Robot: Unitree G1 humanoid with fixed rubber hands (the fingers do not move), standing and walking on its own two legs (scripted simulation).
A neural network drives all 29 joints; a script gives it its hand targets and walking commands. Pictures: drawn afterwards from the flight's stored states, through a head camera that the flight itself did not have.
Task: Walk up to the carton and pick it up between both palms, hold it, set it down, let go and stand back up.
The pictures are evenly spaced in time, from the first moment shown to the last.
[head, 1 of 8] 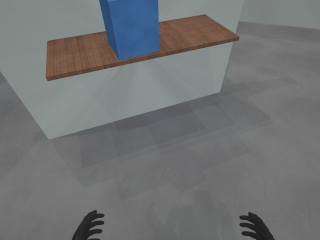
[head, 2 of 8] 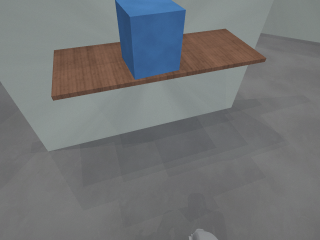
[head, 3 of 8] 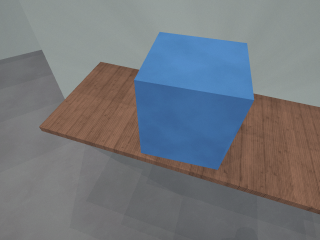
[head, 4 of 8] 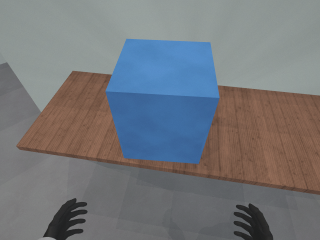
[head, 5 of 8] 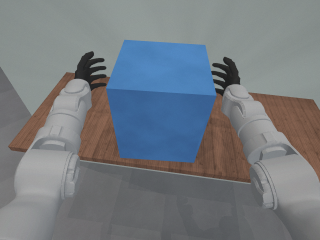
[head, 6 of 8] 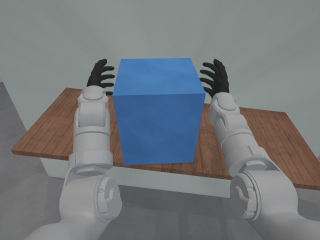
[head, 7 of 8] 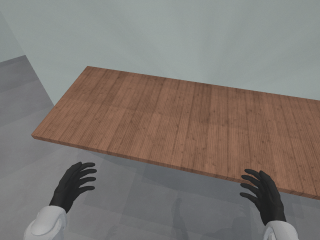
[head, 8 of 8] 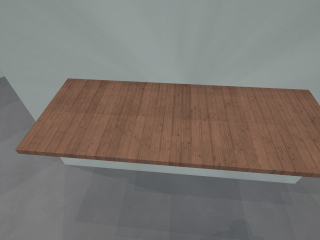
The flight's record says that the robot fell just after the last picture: no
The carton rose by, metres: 0.02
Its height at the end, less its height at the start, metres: -0.76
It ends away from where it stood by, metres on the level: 1.28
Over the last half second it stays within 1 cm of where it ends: yes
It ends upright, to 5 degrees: no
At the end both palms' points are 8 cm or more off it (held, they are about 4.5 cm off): yes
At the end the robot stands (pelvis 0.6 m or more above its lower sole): yes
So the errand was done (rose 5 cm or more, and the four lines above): no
